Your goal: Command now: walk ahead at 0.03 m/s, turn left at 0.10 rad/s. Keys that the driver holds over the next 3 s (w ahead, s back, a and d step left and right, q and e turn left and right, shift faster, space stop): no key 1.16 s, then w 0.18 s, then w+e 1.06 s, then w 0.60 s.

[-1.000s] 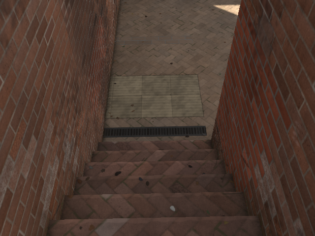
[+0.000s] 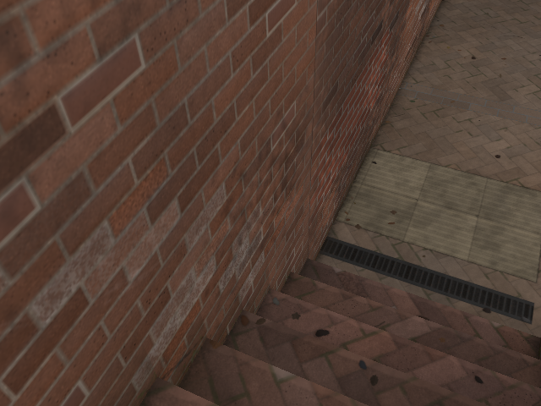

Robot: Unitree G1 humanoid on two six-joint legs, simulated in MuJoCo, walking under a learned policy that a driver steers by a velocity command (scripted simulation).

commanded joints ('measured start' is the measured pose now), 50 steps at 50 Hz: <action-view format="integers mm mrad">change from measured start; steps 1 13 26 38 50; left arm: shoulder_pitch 82 224 267 273 159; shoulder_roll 209 -55 -33 -80 -29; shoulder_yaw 85 98 103 107 114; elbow -20 59 89 103 61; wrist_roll -20 42 42 43 23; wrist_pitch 11 12 -5 7 -17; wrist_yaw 10 -61 -55 -58 -67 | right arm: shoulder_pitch -10 -81 -118 -165 -88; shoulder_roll -48 37 2 -14 -66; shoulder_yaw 9 8 2 0 -12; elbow -77 15 3 -20 -33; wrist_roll -21 -31 -33 -23 -35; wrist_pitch -32 -24 -40 -66 -71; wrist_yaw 18 35 29 12 1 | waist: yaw -20 66 5 36 -16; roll -331 -8 -40 35 64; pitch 0 -61 -60 13 -64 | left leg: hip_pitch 175 -101 -69 -235 -29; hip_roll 0 31 89 126 177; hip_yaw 152 -13 -49 -148 -254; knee -387 -504 -601 -738 -787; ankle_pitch -199 50 -287 -235 -89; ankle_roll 67 205 259 303 337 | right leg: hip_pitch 34 412 150 249 93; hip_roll -192 -37 -46 -6 -16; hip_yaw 146 -105 -34 -68 -7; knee -190 -195 -103 -49 -62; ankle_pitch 584 189 -39 39 62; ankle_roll -236 -61 -67 -58 -74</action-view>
